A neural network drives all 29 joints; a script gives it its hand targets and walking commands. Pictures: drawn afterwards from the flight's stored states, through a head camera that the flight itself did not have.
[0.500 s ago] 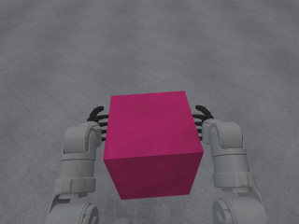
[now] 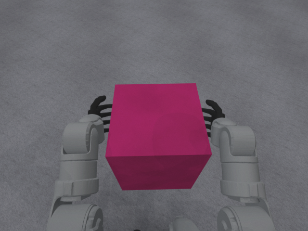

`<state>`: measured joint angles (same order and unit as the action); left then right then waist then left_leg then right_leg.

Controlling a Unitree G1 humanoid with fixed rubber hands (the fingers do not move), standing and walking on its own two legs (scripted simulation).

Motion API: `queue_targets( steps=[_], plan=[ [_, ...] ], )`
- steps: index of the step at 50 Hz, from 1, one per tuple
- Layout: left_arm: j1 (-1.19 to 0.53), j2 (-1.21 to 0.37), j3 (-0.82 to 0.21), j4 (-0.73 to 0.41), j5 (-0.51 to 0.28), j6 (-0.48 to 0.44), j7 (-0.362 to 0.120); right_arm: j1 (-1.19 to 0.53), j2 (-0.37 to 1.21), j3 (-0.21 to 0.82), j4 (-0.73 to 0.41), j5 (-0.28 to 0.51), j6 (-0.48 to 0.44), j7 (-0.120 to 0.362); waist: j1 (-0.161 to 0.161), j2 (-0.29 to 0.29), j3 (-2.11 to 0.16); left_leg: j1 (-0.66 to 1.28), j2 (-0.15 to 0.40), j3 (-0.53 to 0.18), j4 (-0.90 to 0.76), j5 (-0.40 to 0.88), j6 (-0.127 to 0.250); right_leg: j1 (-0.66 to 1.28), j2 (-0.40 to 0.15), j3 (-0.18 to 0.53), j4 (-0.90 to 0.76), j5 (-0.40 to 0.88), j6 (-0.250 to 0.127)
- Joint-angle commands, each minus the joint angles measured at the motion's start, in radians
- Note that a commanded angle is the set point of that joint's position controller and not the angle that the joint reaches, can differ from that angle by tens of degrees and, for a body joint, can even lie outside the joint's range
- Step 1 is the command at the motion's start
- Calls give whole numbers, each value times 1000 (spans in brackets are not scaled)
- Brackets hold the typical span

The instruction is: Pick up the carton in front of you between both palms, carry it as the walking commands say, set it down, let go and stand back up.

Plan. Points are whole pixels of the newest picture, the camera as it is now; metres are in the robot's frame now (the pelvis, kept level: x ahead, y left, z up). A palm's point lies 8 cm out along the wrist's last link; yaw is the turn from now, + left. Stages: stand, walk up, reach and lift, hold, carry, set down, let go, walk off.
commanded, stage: carry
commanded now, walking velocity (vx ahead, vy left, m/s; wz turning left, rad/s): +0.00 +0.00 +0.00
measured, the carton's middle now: (156, 141) +0.36 -0.02 -0.01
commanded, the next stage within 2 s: none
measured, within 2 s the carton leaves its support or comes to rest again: neither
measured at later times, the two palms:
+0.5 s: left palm (92, 72) +0.50 +0.14 +0.12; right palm (205, 74) +0.49 -0.16 +0.12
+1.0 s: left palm (113, 33) +0.70 +0.10 +0.11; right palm (199, 31) +0.73 -0.19 +0.10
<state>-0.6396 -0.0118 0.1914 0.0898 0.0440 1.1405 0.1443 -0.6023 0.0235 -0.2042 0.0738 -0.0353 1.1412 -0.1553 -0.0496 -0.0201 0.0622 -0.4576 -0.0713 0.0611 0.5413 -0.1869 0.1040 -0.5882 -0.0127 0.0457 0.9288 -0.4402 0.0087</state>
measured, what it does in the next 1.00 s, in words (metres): walks ahead: right foot, then right foot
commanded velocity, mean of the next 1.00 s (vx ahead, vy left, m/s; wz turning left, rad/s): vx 0.47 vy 0.00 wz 0.00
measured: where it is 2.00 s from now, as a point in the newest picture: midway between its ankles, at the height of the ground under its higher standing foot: (145, 112)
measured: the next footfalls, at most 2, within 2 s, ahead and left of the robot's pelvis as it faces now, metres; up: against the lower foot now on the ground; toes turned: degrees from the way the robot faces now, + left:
right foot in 0.10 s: +0.13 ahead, -0.13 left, +0.00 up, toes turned +1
right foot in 0.68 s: +0.41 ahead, -0.12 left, +0.00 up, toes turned -5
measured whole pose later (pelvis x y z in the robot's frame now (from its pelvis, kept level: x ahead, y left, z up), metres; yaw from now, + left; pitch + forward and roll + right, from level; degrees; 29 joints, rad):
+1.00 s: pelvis +0.38 -0.06 +0.02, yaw +2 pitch +5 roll +2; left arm -0.50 -0.07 0.23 -0.02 0.08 1.18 0.12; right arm -0.55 0.06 -0.18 0.04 -0.07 1.18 -0.15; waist 0.01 0.00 -0.01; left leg -0.67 0.08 0.06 0.86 -0.24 -0.03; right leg -0.22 0.01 -0.13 0.30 -0.18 -0.09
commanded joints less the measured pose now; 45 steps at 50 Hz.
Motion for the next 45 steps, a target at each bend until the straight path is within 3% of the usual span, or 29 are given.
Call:
queue_targets(
  steps=[1,3,4,5,6,7,8,9,10,12,15,16,17,18,19,20,22,24,27,30,32,33,34,35,36,37,39,41,45],
  plan=[
    [-630,-1106,-658,-186,-364,-40,-197,-809,1132,740,-244,508,-43,269,6,170,-738,536,257,-178,43,989,94,143,49,-76,-160,108,2],
    [-616,-1084,-668,-204,-354,-43,-194,-791,1117,756,-249,510,-46,270,11,153,-739,532,247,-168,82,951,78,193,49,-83,-278,197,-8],
    [-608,-1075,-675,-210,-353,-44,-196,-784,1108,764,-246,509,-47,270,21,140,-736,489,227,-146,113,892,62,270,35,-82,-382,323,-18],
    [-609,-1063,-682,-215,-359,-42,-200,-774,1096,772,-239,505,-48,269,31,132,-731,407,207,-152,124,752,47,362,12,-48,-424,412,-48],
    [-608,-1049,-684,-210,-369,-37,-207,-756,1080,774,-219,494,-48,266,42,66,-738,268,183,-144,162,483,23,499,-86,57,-404,663,-103],
    [-595,-1018,-686,-197,-359,-37,-210,-751,1080,766,-214,488,-41,266,54,-84,-778,119,118,-90,208,167,-26,668,-206,158,-293,935,-194],
    [-577,-1014,-687,-182,-368,-32,-217,-746,1062,762,-212,481,-35,264,78,-185,-767,29,76,-53,239,-118,-52,724,-252,229,-318,924,-236],
    [-571,-1005,-684,-175,-373,-26,-225,-747,1061,758,-195,472,-29,263,88,-239,-733,-50,42,-31,254,-311,-61,744,-275,281,-352,794,-261],
    [-579,-1004,-683,-160,-379,-18,-234,-745,1051,745,-168,456,-24,262,99,-212,-680,-95,20,-22,250,-409,-59,732,-283,319,-385,687,-275],
    [-602,-1010,-684,-130,-393,-6,-250,-717,1046,712,-95,429,-15,264,107,-164,-601,-99,14,-14,181,-368,-56,681,-266,321,-413,551,-258],
    [-660,-1041,-686,-98,-415,2,-263,-696,1051,669,-27,399,-7,266,77,-102,-587,190,29,10,-27,-178,-52,463,-179,168,-366,380,-178],
    [-666,-1051,-682,-77,-420,4,-265,-684,1046,648,1,385,-4,266,48,-57,-590,344,71,-58,-55,-164,-32,319,-136,102,-304,315,-144],
    [-680,-1068,-680,-57,-425,7,-269,-668,1029,623,33,367,-5,266,11,102,-564,483,189,-229,-92,-104,23,129,-45,-20,-151,223,-94],
    [-698,-1077,-669,-27,-427,10,-274,-647,1021,594,70,351,-6,266,-16,271,-504,614,345,-423,-80,181,115,-111,24,-99,-38,-12,-52],
    [-723,-1080,-656,3,-426,8,-277,-640,1010,575,75,347,-5,267,-29,274,-461,681,403,-493,-72,340,171,-264,15,-107,65,-193,-49],
    [-729,-1088,-638,35,-425,6,-278,-674,1011,572,69,353,-5,267,-40,203,-422,710,408,-513,-70,383,188,-353,5,-107,133,-221,-52],
    [-721,-1107,-606,65,-425,2,-274,-757,1033,579,26,381,-10,265,-44,141,-402,722,383,-476,-81,338,161,-424,-22,-102,178,-156,-51],
    [-713,-1109,-577,74,-418,5,-264,-818,1060,591,-11,415,-11,263,-34,131,-407,677,342,-391,-116,272,128,-385,-33,-105,155,-54,-37],
    [-710,-1088,-542,63,-400,17,-246,-856,1090,603,-31,452,-3,261,-23,137,-371,503,299,-268,-191,265,86,-199,-38,-128,-33,159,-20],
    [-691,-1060,-509,63,-377,29,-230,-860,1110,604,-15,473,9,265,1,165,-371,374,271,-149,-186,456,30,65,13,-201,-259,249,-39],
    [-673,-1048,-491,81,-362,34,-227,-851,1119,598,3,475,15,267,42,167,-451,339,249,-69,-31,685,-10,305,73,-267,-343,308,-59],
    [-661,-1043,-482,94,-353,34,-227,-834,1124,593,17,473,19,268,73,125,-523,291,210,-6,130,673,-46,501,94,-289,-420,319,-70],
    [-633,-1047,-467,109,-347,32,-230,-849,1117,585,25,469,18,270,109,49,-593,141,185,5,329,428,-74,717,2,-167,-433,271,-83],
    [-630,-1031,-455,118,-340,32,-234,-822,1130,574,49,460,22,274,82,-146,-657,-60,88,22,538,-98,-115,860,-304,311,-501,237,-159],
    [-639,-1042,-463,125,-336,28,-236,-832,1132,561,67,450,22,276,73,-225,-652,-214,19,-52,698,-302,-114,880,-375,573,-621,257,-247],
    [-679,-1064,-471,94,-341,22,-241,-841,1150,567,75,451,20,277,65,-173,-630,-256,84,-91,768,-283,-96,848,-380,531,-614,219,-258],
    [-762,-1124,-521,1,-390,12,-250,-844,1183,574,40,455,12,275,48,-42,-564,-267,140,-86,725,-213,-90,707,-314,359,-623,222,-215],
    [-800,-1164,-562,-78,-428,9,-254,-824,1207,583,1,451,9,265,45,-40,-550,-217,167,-81,625,-155,-102,634,-282,245,-657,268,-187],
    [-710,-1186,-610,-171,-440,20,-268,-687,1213,621,-70,408,4,239,58,-58,-568,-216,161,-25,448,-117,-124,690,-268,121,-680,451,-190]
  ],
)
